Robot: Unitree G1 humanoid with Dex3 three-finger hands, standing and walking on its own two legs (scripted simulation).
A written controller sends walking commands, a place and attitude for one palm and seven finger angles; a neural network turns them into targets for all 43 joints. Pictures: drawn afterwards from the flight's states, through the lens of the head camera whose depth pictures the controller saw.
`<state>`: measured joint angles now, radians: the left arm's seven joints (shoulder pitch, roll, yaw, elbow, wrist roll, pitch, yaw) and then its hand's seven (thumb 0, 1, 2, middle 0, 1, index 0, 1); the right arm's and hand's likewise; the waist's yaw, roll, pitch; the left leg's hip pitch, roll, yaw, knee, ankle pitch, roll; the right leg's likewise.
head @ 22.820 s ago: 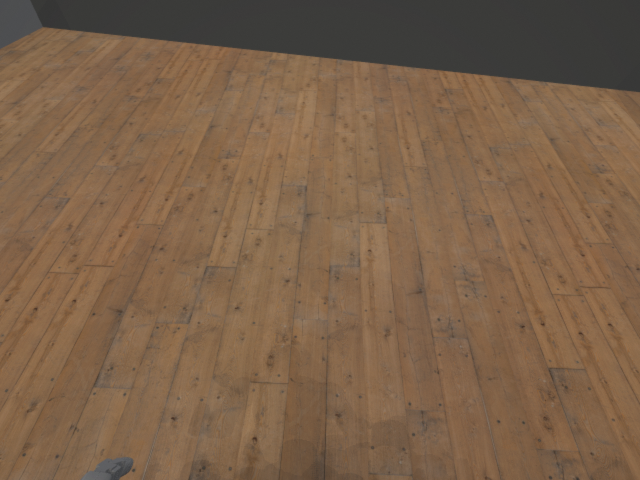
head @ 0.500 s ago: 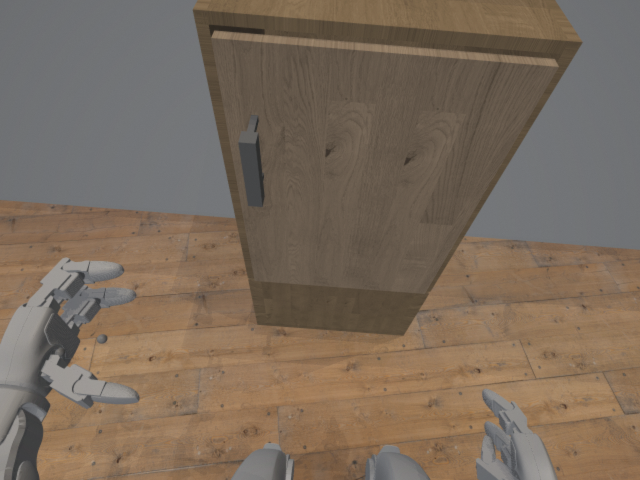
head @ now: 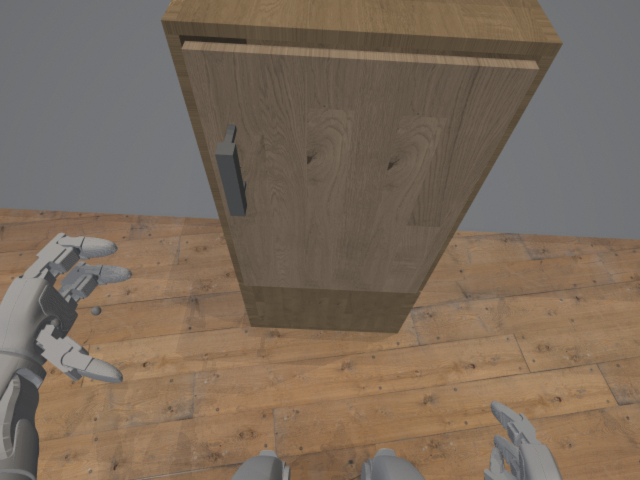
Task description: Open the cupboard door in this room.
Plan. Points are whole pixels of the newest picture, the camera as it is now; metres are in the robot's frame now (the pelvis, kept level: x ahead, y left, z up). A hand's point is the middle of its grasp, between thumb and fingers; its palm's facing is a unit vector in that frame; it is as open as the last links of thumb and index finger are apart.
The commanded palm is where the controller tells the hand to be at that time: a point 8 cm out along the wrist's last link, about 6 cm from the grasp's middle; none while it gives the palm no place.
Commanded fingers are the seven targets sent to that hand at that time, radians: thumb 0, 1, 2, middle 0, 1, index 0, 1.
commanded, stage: raise the hand with hooked fingers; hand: left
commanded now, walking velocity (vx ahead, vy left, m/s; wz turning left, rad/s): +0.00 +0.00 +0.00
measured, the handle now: (235, 171) +0.52 +0.16 +0.04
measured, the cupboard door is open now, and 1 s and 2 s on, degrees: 0 0 0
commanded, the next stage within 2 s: move the hooked fingers beside the handle in 0.32 s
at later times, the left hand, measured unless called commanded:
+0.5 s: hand (97, 316) +0.28 +0.27 +0.05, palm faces +0.03 -1.00 -0.03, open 14.0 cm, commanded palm +0.26 +0.31 +0.06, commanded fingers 0.00 -0.50 0.30 -0.30 -1.20 -0.30 -1.20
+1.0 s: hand (124, 271) +0.34 +0.26 +0.05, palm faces +0.00 -1.00 -0.01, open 14.0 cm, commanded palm +0.32 +0.30 +0.05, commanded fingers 0.00 -0.50 0.30 -0.30 -1.20 -0.30 -1.20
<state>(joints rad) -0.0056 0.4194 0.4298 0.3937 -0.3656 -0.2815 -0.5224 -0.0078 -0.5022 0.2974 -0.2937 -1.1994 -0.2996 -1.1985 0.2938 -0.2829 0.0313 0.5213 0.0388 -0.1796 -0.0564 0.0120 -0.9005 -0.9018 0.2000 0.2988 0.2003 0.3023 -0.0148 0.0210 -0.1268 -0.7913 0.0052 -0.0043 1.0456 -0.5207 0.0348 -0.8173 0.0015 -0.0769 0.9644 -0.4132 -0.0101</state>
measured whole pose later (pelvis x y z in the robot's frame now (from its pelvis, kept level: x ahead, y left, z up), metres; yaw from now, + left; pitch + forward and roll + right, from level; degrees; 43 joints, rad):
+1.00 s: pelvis -0.01 +0.00 +0.00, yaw -1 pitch +16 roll -3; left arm -0.23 0.42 0.41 0.59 -0.31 -0.32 -0.47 -0.01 -0.50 0.30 -0.29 -1.20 -0.30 -1.20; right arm 0.31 -0.28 0.03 0.56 0.04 -0.12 -0.06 0.01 -0.90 -0.90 0.20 0.30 0.20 0.30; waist -0.04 0.02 -0.13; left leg -0.83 0.01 0.01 1.06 -0.52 0.04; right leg -0.86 0.00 -0.07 0.98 -0.40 0.00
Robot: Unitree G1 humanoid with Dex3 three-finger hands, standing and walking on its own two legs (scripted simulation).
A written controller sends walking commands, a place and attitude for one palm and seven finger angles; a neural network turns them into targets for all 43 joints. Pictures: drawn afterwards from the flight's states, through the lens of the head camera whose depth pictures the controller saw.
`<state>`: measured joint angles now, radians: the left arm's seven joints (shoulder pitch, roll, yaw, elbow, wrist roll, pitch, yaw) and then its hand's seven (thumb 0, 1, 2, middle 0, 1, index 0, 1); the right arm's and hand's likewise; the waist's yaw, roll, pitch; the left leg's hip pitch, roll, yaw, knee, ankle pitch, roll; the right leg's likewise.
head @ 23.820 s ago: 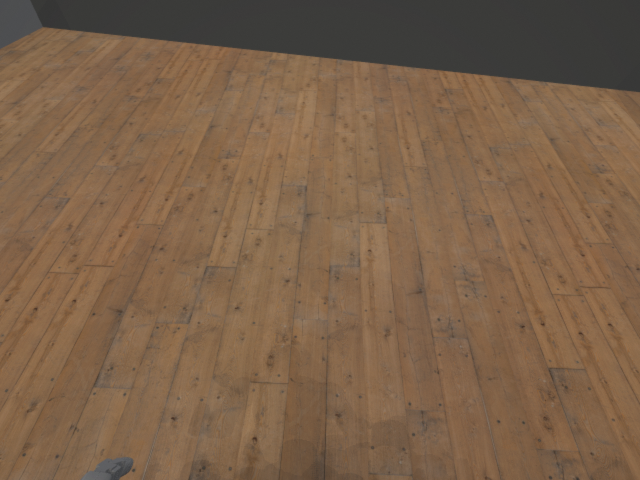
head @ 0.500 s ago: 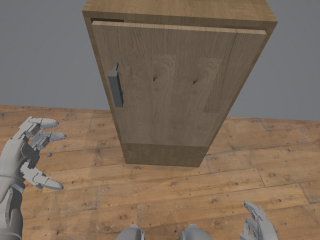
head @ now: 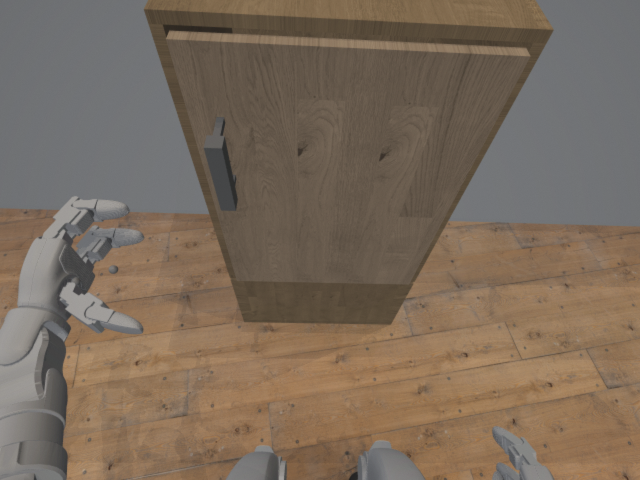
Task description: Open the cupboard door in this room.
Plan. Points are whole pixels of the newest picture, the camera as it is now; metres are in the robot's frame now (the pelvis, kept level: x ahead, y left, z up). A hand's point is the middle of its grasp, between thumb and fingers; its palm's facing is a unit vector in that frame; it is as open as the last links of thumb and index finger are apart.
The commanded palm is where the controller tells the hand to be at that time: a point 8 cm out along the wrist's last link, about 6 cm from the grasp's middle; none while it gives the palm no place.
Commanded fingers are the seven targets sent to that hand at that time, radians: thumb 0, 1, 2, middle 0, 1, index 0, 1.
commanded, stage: move the hooked fingers beside the handle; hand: left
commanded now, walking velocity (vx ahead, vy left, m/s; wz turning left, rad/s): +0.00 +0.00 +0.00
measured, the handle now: (224, 165) +0.52 +0.16 +0.05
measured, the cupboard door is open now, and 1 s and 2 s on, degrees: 0 0 0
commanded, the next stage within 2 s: slide the fingers in behind the handle in 1.86 s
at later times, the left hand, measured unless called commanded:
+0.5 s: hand (146, 235) +0.40 +0.24 +0.05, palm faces +0.01 -1.00 +0.00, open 14.0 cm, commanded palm +0.38 +0.28 +0.05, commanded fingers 0.00 -0.50 0.30 -0.30 -1.20 -0.30 -1.20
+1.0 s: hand (175, 198) +0.46 +0.22 +0.04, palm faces +0.01 -1.00 -0.02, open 14.0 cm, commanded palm +0.44 +0.26 +0.04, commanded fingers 0.00 -0.50 0.30 -0.30 -1.20 -0.30 -1.20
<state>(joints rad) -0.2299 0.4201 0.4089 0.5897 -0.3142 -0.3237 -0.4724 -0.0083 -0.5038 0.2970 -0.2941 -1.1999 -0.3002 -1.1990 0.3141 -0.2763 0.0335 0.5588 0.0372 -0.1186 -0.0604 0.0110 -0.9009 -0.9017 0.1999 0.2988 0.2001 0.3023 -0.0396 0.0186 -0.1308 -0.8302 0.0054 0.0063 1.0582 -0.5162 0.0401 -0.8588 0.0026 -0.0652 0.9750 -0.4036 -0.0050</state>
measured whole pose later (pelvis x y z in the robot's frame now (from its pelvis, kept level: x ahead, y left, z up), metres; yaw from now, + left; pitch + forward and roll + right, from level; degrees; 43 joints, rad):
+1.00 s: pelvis -0.01 -0.01 -0.01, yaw -1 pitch +22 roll -2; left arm -0.72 0.52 0.43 1.06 -0.15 -0.40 -0.36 -0.01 -0.50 0.30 -0.30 -1.20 -0.30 -1.20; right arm 0.35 -0.27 0.04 0.61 0.02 0.01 -0.04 0.01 -0.90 -0.90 0.20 0.30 0.20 0.30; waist -0.12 0.01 -0.12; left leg -0.97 0.02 0.01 1.12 -0.53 0.03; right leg -1.01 0.02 -0.06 1.04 -0.41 -0.02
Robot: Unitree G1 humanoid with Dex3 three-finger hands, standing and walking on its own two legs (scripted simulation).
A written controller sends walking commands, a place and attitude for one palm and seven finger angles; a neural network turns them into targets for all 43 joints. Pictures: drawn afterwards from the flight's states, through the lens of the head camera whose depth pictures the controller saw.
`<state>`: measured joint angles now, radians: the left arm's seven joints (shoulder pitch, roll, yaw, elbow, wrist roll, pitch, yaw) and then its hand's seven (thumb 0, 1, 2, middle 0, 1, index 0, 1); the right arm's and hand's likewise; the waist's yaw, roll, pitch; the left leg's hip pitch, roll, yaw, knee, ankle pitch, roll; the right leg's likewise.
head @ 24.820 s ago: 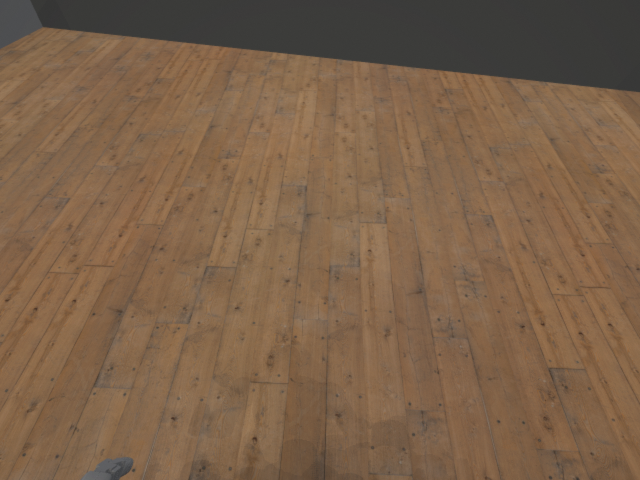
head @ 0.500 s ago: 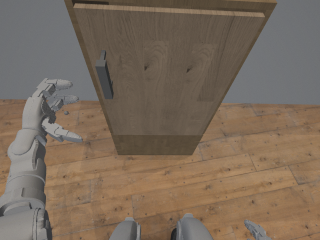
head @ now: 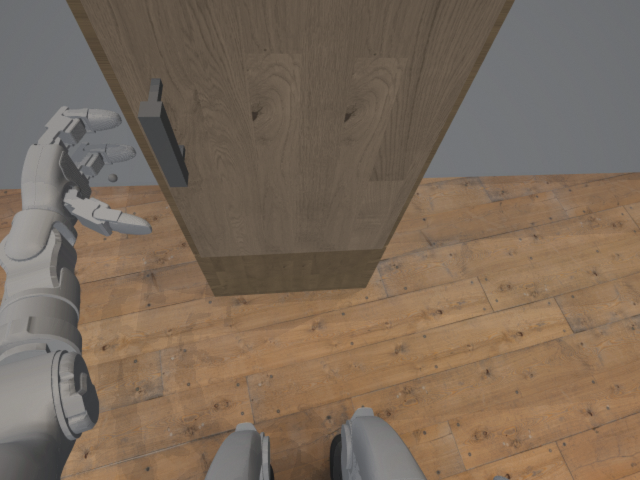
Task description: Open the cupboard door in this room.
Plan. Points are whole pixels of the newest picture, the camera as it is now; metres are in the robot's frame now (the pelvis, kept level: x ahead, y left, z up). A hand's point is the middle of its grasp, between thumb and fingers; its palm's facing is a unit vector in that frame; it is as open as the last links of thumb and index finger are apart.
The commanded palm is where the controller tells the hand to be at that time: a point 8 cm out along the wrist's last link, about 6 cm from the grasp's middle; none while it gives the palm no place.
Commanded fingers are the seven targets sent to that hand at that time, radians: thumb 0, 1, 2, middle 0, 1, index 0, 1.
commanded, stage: move the hooked fingers beside the handle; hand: left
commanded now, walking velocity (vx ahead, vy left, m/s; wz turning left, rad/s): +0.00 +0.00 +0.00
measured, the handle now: (168, 135) +0.53 +0.18 +0.06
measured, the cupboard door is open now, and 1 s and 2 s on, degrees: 0 0 1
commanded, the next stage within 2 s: slide the fingers in behind the handle in 0.86 s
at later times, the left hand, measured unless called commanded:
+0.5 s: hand (96, 181) +0.45 +0.25 +0.07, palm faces +0.01 -1.00 -0.01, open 14.0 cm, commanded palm +0.43 +0.28 +0.06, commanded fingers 0.00 -0.50 0.30 -0.30 -1.20 -0.30 -1.20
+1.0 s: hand (100, 185) +0.45 +0.25 +0.05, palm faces +0.04 -1.00 -0.01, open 14.0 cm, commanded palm +0.43 +0.28 +0.06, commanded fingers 0.00 -0.50 0.30 -0.30 -1.20 -0.30 -1.20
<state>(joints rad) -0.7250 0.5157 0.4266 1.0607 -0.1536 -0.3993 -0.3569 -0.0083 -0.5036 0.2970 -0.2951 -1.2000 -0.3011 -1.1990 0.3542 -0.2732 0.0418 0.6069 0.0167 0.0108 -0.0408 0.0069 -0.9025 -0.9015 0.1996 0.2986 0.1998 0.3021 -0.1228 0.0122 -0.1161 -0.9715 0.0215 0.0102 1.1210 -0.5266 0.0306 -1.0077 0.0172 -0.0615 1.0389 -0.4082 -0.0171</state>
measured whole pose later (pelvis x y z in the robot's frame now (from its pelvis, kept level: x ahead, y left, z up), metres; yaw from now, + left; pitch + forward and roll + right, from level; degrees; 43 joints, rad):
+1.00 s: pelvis +0.00 +0.01 +0.00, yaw +0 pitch +21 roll -3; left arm -0.68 0.50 0.42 1.04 -0.17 -0.42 -0.35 -0.01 -0.50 0.30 -0.30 -1.20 -0.30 -1.20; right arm 0.36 -0.26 0.05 0.59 0.01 0.05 -0.03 0.01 -0.90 -0.90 0.20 0.30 0.20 0.30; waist -0.11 0.01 -0.12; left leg -0.96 0.02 0.02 1.12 -0.53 0.04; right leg -0.99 0.02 -0.05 1.02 -0.40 0.00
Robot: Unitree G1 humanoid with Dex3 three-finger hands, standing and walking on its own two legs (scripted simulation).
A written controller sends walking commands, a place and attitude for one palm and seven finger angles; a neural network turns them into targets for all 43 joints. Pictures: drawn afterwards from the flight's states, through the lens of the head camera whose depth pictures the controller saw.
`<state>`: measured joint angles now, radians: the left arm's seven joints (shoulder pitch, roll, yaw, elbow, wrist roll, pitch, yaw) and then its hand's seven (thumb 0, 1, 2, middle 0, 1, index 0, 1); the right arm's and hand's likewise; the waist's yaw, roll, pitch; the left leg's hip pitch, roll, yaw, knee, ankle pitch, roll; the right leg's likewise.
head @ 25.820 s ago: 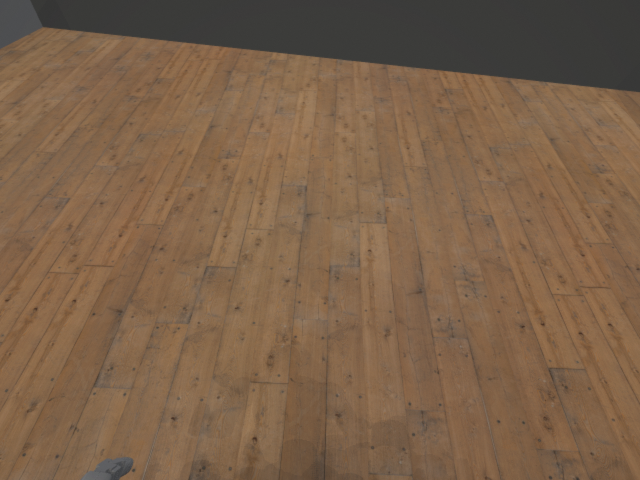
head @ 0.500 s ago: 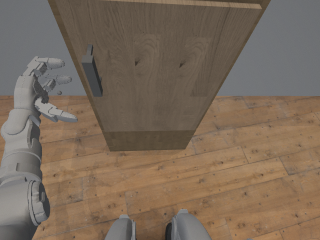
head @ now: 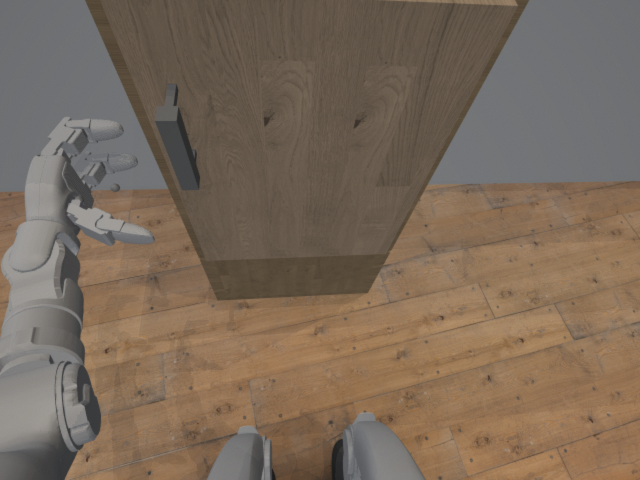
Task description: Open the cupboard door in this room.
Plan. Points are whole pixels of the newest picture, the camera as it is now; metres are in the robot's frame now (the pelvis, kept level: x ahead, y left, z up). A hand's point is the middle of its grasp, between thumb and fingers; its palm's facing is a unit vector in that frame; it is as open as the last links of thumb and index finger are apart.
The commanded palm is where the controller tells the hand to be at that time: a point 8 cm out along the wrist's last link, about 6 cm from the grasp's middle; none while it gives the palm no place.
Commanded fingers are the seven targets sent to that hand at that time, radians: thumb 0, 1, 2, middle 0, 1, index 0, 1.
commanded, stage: slide the fingers in behind the handle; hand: left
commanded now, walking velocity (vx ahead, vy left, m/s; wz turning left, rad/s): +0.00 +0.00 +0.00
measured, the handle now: (181, 139) +0.52 +0.17 +0.06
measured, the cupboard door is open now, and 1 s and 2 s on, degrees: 0 1 1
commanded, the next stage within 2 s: close the thumb around the handle in 1.56 s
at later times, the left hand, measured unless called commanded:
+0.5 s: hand (149, 186) +0.46 +0.20 +0.05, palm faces +0.03 -1.00 -0.01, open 14.0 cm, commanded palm +0.43 +0.24 +0.06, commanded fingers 0.00 -0.50 0.30 -0.30 -1.20 -0.30 -1.20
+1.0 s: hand (172, 189) +0.45 +0.17 +0.05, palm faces +0.05 -1.00 -0.01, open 14.2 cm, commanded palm +0.42 +0.21 +0.06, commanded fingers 0.00 -0.50 0.30 -0.30 -1.20 -0.30 -1.20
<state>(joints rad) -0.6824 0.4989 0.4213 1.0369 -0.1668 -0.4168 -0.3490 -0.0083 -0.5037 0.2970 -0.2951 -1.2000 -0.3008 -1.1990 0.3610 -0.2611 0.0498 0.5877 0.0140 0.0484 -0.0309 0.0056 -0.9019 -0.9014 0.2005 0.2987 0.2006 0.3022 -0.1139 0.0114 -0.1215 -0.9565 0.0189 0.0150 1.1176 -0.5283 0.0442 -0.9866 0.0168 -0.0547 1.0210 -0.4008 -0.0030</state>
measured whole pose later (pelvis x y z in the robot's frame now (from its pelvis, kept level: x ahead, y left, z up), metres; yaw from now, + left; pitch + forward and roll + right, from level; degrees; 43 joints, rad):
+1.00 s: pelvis +0.01 -0.01 +0.00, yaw +1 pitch +20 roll -2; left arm -0.64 0.33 0.29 0.94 -0.14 -0.44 -0.17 -0.01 -0.50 0.30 -0.26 -1.18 -0.27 -1.18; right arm 0.35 -0.25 0.02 0.61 0.01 0.03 -0.01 0.01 -0.90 -0.90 0.20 0.30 0.20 0.30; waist -0.10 0.02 -0.14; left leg -0.92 0.01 0.01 1.10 -0.53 0.03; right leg -0.96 0.01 -0.06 1.02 -0.42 -0.01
